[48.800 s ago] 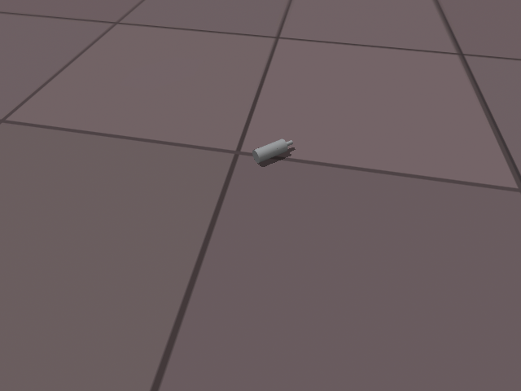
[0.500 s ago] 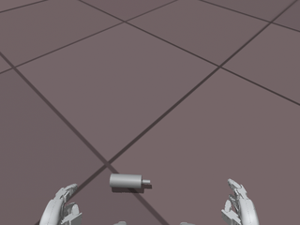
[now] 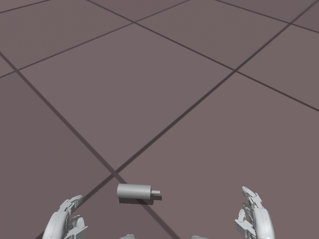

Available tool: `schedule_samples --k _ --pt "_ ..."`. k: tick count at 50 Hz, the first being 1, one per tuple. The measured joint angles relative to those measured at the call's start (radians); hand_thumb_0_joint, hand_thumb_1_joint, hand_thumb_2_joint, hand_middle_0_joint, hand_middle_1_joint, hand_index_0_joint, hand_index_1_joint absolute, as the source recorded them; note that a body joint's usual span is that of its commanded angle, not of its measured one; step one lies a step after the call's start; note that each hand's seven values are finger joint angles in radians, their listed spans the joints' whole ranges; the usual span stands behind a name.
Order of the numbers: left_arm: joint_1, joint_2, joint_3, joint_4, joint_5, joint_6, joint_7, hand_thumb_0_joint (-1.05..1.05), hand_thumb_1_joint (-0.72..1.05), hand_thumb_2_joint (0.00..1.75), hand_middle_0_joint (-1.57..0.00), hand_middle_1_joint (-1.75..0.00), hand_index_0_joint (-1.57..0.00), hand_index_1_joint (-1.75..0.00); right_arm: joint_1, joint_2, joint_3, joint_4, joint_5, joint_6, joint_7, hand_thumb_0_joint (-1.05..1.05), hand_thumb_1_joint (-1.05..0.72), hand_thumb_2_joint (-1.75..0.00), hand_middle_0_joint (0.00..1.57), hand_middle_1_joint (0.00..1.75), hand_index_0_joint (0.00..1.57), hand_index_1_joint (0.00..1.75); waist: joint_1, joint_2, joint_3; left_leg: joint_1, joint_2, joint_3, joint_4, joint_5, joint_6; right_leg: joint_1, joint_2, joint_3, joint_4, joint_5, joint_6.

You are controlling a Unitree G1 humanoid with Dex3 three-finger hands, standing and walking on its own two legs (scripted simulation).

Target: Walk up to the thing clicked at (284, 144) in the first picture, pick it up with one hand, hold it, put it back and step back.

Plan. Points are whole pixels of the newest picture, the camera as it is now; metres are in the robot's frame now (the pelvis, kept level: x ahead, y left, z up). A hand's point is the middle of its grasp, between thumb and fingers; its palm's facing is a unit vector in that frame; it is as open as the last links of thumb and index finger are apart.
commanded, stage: home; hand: left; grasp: from above
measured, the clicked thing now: (139, 191) +0.48 +0.11 -0.67
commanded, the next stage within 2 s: stand in 0.78 s
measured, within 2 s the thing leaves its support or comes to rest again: neither
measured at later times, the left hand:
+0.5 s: hand (85, 229) +0.17 +0.18 -0.04, palm faces +0.05 -0.98 -0.20, open 7.4 cm
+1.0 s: hand (79, 235) +0.16 +0.20 -0.08, palm faces +0.01 -0.95 -0.31, open 7.4 cm
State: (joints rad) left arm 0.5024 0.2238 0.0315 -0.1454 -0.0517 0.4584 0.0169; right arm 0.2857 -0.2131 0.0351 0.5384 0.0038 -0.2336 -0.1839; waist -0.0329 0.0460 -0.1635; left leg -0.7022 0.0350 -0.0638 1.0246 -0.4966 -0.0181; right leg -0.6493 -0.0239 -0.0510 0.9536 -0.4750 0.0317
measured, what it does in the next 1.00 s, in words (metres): stands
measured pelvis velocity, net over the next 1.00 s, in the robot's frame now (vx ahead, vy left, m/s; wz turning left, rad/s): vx -0.01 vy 0.00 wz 0.01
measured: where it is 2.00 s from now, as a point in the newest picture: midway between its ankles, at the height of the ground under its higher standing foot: outside the picture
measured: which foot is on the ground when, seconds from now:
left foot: down 0.00-1.00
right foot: down 0.00-1.00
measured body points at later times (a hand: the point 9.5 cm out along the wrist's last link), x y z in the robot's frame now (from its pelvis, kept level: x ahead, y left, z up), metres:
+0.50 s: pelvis +0.00 +0.00 +0.00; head +0.02 +0.01 +0.45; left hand +0.16 +0.23 -0.03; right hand +0.17 -0.24 -0.06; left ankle +0.01 +0.13 -0.68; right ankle +0.00 -0.14 -0.68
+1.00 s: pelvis -0.01 +0.00 +0.01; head +0.02 +0.00 +0.46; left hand +0.16 +0.25 -0.05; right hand +0.15 -0.25 -0.09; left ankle +0.01 +0.13 -0.68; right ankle +0.00 -0.14 -0.68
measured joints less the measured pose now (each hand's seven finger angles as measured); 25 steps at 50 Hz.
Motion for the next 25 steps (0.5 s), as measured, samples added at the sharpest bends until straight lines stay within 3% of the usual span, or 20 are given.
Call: schedule_samples --k 25 --pt "0.002 0.002 0.0 0.003 -0.002 -0.004 0.0 0.01 0.91 0.9 -0.2 -0.3 -0.2 -0.3 -0.001 -0.001 -0.005 -0.001 0.0 0.01 0.004 0.01 -0.9 -0.9 0.2 0.3 0.2 0.3 -0.003 0.002 -0.003 0.005 0.001 0.002 0.002 -0.009 0.001 0.004 0.001 0.003 0.001 -0.007 0.001"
